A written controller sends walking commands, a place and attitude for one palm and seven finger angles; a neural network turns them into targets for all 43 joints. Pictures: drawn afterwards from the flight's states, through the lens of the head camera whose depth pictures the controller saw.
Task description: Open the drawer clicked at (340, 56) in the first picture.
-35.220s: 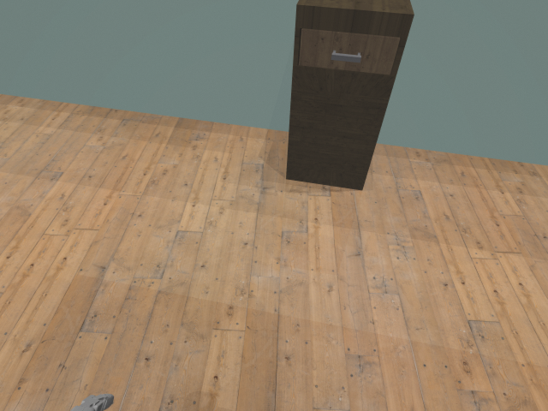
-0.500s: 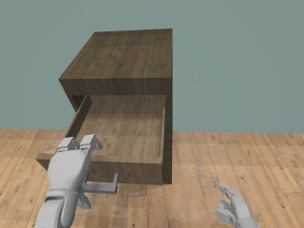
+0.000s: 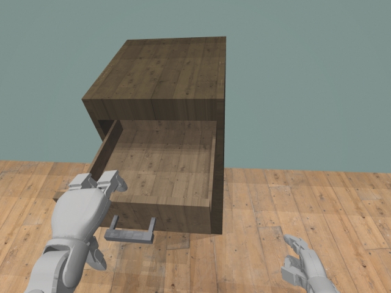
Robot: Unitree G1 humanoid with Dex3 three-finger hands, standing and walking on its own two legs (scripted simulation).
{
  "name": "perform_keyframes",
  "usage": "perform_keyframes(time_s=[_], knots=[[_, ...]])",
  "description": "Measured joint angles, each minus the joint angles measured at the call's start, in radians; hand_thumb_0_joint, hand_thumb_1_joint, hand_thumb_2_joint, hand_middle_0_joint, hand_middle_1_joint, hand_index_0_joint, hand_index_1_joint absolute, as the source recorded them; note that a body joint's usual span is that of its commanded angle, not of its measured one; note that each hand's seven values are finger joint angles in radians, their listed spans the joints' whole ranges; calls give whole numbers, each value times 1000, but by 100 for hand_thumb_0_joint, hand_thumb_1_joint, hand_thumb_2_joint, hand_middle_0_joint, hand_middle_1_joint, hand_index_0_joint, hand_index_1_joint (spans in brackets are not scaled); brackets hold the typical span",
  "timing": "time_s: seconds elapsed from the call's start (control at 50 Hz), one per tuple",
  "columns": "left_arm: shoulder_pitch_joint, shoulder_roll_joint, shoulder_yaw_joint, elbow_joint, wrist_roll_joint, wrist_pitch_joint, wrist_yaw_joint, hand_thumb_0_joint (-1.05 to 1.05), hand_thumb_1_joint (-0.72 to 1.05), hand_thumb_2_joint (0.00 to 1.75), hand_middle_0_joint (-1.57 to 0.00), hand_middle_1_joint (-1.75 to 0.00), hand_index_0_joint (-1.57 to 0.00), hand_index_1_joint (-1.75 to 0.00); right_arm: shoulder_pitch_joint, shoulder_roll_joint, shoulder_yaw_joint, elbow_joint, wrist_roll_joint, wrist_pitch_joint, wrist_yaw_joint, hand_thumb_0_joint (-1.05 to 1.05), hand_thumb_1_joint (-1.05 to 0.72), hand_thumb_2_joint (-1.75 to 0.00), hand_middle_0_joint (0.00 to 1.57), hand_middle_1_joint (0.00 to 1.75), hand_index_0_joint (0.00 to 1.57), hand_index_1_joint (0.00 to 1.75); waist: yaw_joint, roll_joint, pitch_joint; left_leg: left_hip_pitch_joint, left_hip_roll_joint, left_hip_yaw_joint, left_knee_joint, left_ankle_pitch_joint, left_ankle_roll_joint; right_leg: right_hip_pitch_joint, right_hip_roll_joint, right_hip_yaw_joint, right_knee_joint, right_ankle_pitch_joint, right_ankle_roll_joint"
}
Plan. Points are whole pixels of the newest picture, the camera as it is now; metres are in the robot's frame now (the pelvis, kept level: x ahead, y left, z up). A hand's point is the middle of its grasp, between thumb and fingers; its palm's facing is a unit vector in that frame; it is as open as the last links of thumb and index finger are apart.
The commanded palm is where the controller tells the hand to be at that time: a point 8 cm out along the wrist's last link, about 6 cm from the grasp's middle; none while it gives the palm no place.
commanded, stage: draw the hand back to the body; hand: left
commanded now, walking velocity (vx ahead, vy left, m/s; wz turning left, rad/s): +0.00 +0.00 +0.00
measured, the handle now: (131, 228) +0.25 +0.22 -0.06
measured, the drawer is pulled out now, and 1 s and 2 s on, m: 0.29 0.29 0.29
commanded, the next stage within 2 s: step back with the hand held close in 1.50 s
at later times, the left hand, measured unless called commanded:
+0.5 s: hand (79, 218) +0.19 +0.25 +0.10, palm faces +0.11 -0.09 -0.99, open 13.8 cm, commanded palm +0.16 +0.25 +0.16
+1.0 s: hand (83, 197) +0.21 +0.23 +0.15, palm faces +0.36 -0.84 -0.41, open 11.3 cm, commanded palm +0.16 +0.27 +0.17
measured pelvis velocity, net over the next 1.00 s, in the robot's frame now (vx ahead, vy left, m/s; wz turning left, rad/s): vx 0.03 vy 0.00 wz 0.01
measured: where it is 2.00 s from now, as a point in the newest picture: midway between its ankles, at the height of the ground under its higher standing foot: outside the picture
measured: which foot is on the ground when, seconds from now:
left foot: down 0.00-1.00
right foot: down 0.00-1.00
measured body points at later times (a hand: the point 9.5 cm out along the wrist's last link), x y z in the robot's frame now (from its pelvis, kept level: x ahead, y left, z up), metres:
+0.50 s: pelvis -0.01 +0.01 +0.00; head -0.01 -0.03 +0.45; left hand +0.18 +0.25 +0.15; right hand +0.23 -0.18 -0.09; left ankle -0.02 +0.14 -0.74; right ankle +0.02 -0.12 -0.74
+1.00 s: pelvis +0.03 +0.00 +0.00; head +0.02 -0.01 +0.45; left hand +0.18 +0.27 +0.17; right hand +0.21 -0.22 -0.08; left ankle -0.02 +0.14 -0.74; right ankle +0.02 -0.12 -0.74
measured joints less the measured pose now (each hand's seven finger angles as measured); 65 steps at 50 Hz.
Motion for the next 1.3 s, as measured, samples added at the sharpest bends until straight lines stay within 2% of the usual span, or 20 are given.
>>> perform_keyframes(time_s=[0.08, 0.14, 0.26, 0.38, 0.52, 0.56, 0.58, 0.6, 0.62, 0.66, 0.72, 0.78, 0.88, 1.06, 1.3], knots=[[8, 14, 25, -12, 0, -25, 22, 0, -50, 30, -32, -120, -32, -120, 9, 3, -5, 9, -2, -4, -3, 1, -90, -90, 20, 30, 19, 30, 0, 0, 0, 0, -1, 3, 1, 1, 2, 2, -1, 3, -5, 5, 2], [2, 17, 42, -11, -9, -18, 27, 0, -50, 30, -32, -120, -32, -120, 11, 1, -7, 14, 2, -2, -4, 1, -90, -90, 20, 30, 19, 30, -1, 3, 2, 1, -4, 4, -2, 4, 5, 3, -3, 5, -9, 10, 5], [-10, 11, 41, -6, -22, 13, 3, 0, -50, 30, -32, -120, -32, -120, 12, -3, -6, 13, 9, 3, -4, 1, -90, -90, 20, 30, 19, 30, -6, 6, 5, 6, -14, 7, -16, 16, 11, 6, -13, 8, -17, 19, 11], [6, 21, 30, -30, -18, -6, -10, 0, -50, 30, -32, -120, -32, -120, 10, -2, -1, 3, 8, 0, -8, 1, -90, -90, 20, 30, 19, 30, -5, 4, 9, 8, -17, 9, -20, 19, 14, 7, -16, 10, -21, 22, 14], [41, 56, 90, -54, -35, -18, -2, 0, -49, 30, -32, -120, -32, -120, 7, 4, 3, -3, 12, -2, -8, 1, -90, -90, 20, 30, 20, 30, 0, -1, 8, 10, -12, 9, -18, 15, 12, 11, -11, 10, -25, 22, 12], [62, 2, 147, -80, -391, -53, -9, 0, -49, 31, -32, -120, -33, -120, 12, 9, 3, -27, 14, -31, -20, 1, -90, -90, 20, 30, 20, 30, -17, 0, 31, 21, -12, 2, -10, 10, 13, 29, -11, 3, -24, 18, 12], [76, -35, 170, -87, -528, -76, -7, 0, -48, 31, -32, -119, -32, -120, 17, 15, 6, -39, 13, -56, -30, 1, -90, -90, 20, 30, 20, 30, -25, -3, 41, 28, -11, 1, -7, 6, 13, 36, -10, 2, -22, 15, 12], [94, -67, 187, -95, -639, -99, -7, 0, -48, 31, -32, -119, -32, -119, 23, 22, 11, -49, 12, -79, -41, 1, -90, -90, 20, 30, 20, 30, -34, -10, 48, 33, -9, 0, -5, 2, 12, 42, -9, 1, -21, 11, 12], [111, -92, 199, -105, -723, -116, -7, 0, -46, 32, -31, -118, -32, -118, 34, 29, 17, -58, 9, -101, -52, 1, -90, -90, 20, 30, 20, 30, -41, -19, 51, 39, -7, -1, -6, -1, 10, 47, -7, 0, -22, 9, 11], [134, -118, 212, -128, -830, -145, -3, 0, -43, 33, -31, -116, -32, -116, 61, 41, 24, -68, 0, -143, -72, 1, -90, -90, 20, 30, 20, 30, -48, -39, 53, 49, -3, -4, -9, -5, 6, 59, -2, -4, -26, 4, 8], [146, -119, 242, -158, -907, -176, 8, 0, -37, 36, -31, -111, -31, -112, 100, 48, 28, -63, -10, -189, -86, 1, -90, -90, 20, 30, 20, 30, -50, -61, 46, 62, 5, -10, -12, -12, -1, 77, 5, -11, -35, -2, 3], [145, -110, 286, -174, -942, -196, 15, -1, -29, 39, -30, -106, -30, -106, 126, 41, 23, -50, -12, -212, -86, 1, -90, -90, 20, 30, 20, 30, -54, -64, 39, 68, 9, -14, -11, -21, -4, 87, 9, -15, -41, -8, 1], [156, -111, 326, -177, -967, -215, 9, 0, -13, 46, -28, -96, -29, -96, 141, 24, 4, -29, -9, -223, -76, 1, -90, -90, 20, 30, 20, 30, -64, -54, 34, 63, 9, -13, -13, -28, -3, 83, 9, -15, -43, -15, 3], [215, -98, 341, -187, -973, -223, -4, 0, 17, 59, -26, -76, -26, -76, 135, 20, -22, -16, -3, -225, -76, 1, -90, -90, 20, 30, 20, 30, -68, -41, 20, 48, 10, -6, -11, -37, -2, 63, 10, -8, -37, -24, 6], [194, -103, 386, -169, -982, -220, 3, 1, 59, 77, -23, -49, -24, -50, 110, 33, -18, -21, 2, -220, -78, 1, -90, -90, 20, 30, 20, 30, -56, -29, 7, 46, 5, -8, -14, -35, 0, 61, 5, -10, -38, -25, 8]])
